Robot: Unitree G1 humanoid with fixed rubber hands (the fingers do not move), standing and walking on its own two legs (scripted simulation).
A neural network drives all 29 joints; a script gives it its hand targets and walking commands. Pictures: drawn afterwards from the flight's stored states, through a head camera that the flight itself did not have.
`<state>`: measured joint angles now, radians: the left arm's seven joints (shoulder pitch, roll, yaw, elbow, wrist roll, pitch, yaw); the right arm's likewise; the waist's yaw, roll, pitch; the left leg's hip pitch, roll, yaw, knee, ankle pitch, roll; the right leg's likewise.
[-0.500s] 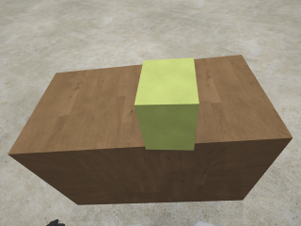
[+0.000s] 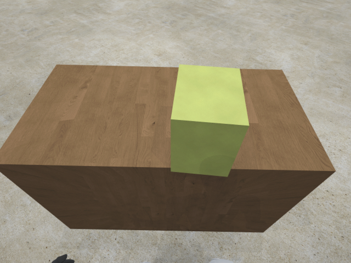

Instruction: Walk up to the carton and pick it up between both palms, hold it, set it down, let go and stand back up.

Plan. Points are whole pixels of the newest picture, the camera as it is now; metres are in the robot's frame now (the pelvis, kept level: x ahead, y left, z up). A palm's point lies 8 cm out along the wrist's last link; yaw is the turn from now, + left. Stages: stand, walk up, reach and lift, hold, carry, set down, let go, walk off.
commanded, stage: walk up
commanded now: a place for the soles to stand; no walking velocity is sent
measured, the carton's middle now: (203, 121) +0.48 -0.07 +0.03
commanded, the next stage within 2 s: reach and lift in 0.76 s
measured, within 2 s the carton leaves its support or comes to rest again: neither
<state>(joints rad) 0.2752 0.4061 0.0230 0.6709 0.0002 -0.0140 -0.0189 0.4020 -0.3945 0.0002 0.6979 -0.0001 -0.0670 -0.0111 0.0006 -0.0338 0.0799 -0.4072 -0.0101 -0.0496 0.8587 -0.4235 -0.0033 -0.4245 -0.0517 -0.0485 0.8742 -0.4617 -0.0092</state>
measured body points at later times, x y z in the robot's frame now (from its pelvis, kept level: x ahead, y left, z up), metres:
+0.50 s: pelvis +0.00 -0.01 +0.00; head +0.02 -0.01 +0.45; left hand +0.11 +0.30 -0.09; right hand +0.07 -0.31 -0.10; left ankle +0.02 +0.13 -0.70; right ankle +0.03 -0.13 -0.70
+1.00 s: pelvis -0.01 -0.02 +0.00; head +0.02 -0.02 +0.45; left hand +0.14 +0.27 -0.10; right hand +0.10 -0.33 -0.10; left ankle +0.02 +0.13 -0.70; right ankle +0.03 -0.13 -0.70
